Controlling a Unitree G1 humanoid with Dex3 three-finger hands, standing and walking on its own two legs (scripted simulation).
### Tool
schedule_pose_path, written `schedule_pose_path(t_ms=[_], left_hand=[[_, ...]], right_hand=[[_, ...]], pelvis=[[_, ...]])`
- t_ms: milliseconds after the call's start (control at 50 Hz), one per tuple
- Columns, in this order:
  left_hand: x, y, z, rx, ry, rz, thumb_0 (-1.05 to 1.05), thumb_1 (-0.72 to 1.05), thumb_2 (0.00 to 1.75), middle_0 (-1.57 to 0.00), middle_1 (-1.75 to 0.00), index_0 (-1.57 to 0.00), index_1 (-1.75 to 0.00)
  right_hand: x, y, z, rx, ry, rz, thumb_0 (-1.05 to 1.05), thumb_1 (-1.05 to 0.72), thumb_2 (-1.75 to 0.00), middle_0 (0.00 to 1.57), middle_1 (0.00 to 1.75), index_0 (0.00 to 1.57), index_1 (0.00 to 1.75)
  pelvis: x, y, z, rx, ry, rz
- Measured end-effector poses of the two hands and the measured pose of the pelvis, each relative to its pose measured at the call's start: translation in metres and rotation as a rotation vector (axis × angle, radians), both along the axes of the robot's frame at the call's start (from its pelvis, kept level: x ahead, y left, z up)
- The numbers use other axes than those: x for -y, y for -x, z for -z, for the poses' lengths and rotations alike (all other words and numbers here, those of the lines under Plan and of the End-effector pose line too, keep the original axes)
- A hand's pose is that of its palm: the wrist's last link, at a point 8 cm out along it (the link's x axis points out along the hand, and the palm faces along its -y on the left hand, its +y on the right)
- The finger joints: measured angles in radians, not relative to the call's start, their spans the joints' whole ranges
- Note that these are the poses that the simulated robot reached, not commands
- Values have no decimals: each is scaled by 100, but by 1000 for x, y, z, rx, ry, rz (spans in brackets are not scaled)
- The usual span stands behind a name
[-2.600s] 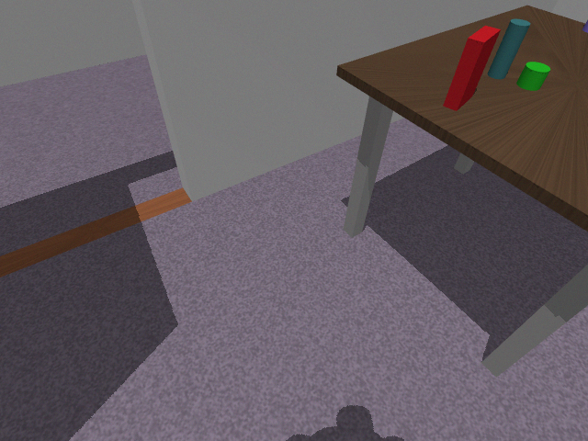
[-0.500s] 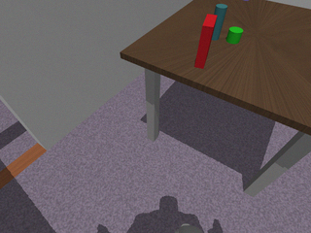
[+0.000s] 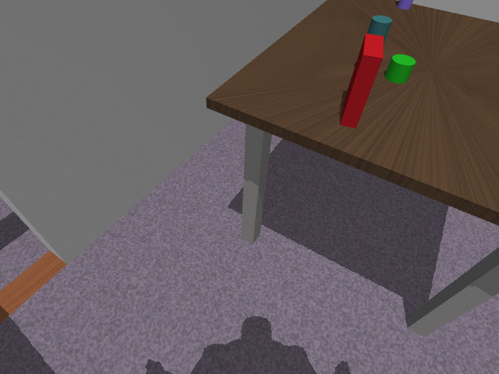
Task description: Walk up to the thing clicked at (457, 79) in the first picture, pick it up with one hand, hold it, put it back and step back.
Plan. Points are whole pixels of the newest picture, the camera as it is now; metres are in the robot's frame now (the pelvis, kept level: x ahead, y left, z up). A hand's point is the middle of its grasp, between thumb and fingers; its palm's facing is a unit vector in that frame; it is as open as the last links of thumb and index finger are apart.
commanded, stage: walk up
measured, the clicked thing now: (360, 82) +0.71 -0.23 +0.10
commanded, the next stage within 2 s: stand in 1.42 s
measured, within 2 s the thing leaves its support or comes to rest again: neither
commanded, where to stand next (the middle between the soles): +0.06 -0.02 m, yaw +0 degrees
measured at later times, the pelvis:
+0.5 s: pelvis +0.01 -0.01 +0.03, yaw -2 degrees
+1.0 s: pelvis +0.02 +0.00 +0.04, yaw -4 degrees
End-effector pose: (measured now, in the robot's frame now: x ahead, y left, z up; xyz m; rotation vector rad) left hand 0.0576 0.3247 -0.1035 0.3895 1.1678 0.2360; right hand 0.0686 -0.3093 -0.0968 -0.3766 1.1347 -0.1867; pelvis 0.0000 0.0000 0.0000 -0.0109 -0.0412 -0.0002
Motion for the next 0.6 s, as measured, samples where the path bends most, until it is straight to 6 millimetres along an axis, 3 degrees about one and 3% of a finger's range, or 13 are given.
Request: schedule_pose_path(t_ms=[140, 380, 600], left_hand=[[5, -25, 8, -4, 49, 18, 1, 91, 90, -20, -30, -21, -30], [23, -40, -8, -9, 69, 30, 1, 91, 90, -20, -30, -21, -30], [41, -41, -22, -38, 70, 36, 1, 90, 90, -20, -30, -21, -30]], right_hand=[[-7, -17, -7, 13, 15, 13, 1, -90, -90, 20, 30, 21, 30], [0, -38, -15, 49, -9, 26, 1, -90, -90, 20, 30, 21, 30], [11, -25, -14, 10, -41, 70, 0, -90, -90, 20, 30, 20, 30]], pelvis=[[-5, -8, -4, -7, 18, 12], [3, -11, -19, -1, -8, 29], [11, -9, -31, 5, -19, 45]])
